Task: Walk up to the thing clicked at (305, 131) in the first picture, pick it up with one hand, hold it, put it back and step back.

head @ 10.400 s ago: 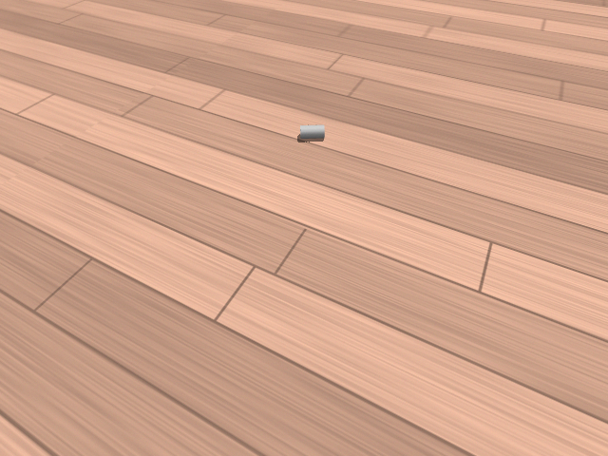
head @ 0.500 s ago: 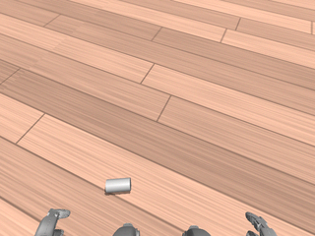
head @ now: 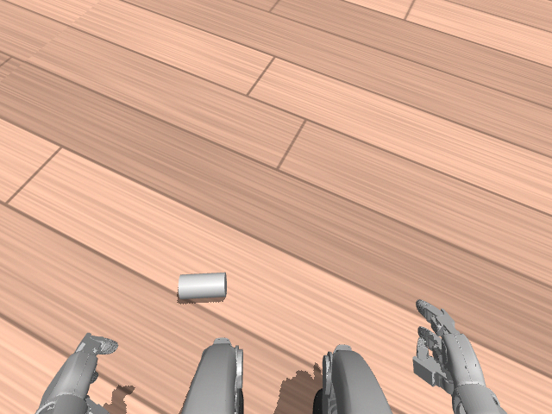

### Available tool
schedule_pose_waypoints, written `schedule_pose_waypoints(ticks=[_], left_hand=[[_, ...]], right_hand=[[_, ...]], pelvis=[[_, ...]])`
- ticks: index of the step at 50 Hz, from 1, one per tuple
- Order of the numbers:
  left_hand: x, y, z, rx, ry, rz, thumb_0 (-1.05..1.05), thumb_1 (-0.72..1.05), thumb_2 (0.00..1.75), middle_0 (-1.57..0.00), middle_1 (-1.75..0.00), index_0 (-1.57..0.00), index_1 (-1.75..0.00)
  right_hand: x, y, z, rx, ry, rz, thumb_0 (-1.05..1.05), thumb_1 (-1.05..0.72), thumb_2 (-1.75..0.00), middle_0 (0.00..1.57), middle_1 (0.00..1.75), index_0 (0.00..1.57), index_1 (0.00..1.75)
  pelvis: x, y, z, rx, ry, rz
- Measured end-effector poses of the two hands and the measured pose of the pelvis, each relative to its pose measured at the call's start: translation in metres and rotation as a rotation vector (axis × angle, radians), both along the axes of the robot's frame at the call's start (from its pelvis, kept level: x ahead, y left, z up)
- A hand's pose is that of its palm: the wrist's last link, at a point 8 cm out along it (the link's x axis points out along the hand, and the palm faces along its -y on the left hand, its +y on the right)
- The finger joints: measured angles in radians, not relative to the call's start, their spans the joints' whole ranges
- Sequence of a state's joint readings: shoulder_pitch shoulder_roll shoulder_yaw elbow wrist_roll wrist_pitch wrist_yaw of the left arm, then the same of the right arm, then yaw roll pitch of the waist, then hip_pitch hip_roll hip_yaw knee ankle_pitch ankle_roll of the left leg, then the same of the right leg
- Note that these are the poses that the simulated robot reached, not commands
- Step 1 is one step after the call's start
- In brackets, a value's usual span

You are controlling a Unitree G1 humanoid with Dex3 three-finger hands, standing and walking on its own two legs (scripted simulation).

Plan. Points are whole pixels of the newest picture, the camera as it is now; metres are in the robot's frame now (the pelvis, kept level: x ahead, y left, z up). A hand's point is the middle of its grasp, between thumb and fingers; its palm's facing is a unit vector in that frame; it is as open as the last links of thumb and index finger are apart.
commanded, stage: rise first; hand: left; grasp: from above
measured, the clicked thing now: (203, 285) +0.43 +0.23 -0.60
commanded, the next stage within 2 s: none
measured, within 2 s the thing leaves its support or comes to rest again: neither
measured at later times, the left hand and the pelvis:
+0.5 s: hand (148, 325) +0.28 +0.29 -0.34, palm faces -0.47 -0.29 -0.83, open 14.0 cm; pelvis -0.07 -0.01 -0.20, yaw -3 degrees
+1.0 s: hand (160, 307) +0.33 +0.29 -0.42, palm faces -0.47 -0.07 -0.88, open 14.3 cm; pelvis -0.08 +0.00 -0.26, yaw -5 degrees
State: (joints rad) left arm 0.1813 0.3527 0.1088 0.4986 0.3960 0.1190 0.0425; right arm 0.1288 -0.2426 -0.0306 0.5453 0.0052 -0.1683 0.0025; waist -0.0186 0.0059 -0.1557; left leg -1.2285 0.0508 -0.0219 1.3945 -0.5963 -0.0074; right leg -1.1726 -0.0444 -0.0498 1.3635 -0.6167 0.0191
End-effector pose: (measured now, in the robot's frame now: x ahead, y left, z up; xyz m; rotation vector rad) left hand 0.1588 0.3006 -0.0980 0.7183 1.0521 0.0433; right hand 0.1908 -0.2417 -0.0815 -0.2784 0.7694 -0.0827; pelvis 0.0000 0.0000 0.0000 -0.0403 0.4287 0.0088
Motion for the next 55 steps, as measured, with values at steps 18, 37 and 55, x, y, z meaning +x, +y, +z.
schedule_pose_waypoints(ticks=[18,37,55], left_hand=[[0.102,0.0,-0.151,0.281,-0.161,-0.445,-0.01,-0.52,0.98,-0.12,-1.03,-0.1,-1.04],[0.16,-0.003,-0.23,0.42,-0.22,-0.713,-0.01,-0.53,1.03,-0.08,-1.02,-0.07,-1.03],[0.182,-0.006,-0.274,0.492,-0.242,-0.823,0.0,-0.54,1.01,-0.08,-0.99,-0.07,-0.99]], right_hand=[[-0.07,-0.03,-0.197,-0.018,0.244,-0.015,0.01,-0.9,-0.9,0.2,0.3,0.2,0.3],[-0.186,-0.039,-0.273,-0.061,0.536,-0.128,0.01,-0.89,-0.9,0.2,0.3,0.2,0.3],[-0.187,-0.04,-0.302,-0.087,0.566,-0.093,0.0,-0.9,-0.9,0.2,0.3,0.2,0.3]], pelvis=[[-0.05,-0.005,-0.156,-0.007,0.175,-0.031],[-0.077,-0.001,-0.237,-0.04,0.157,-0.051],[-0.076,0.002,-0.274,-0.054,0.149,-0.061]])
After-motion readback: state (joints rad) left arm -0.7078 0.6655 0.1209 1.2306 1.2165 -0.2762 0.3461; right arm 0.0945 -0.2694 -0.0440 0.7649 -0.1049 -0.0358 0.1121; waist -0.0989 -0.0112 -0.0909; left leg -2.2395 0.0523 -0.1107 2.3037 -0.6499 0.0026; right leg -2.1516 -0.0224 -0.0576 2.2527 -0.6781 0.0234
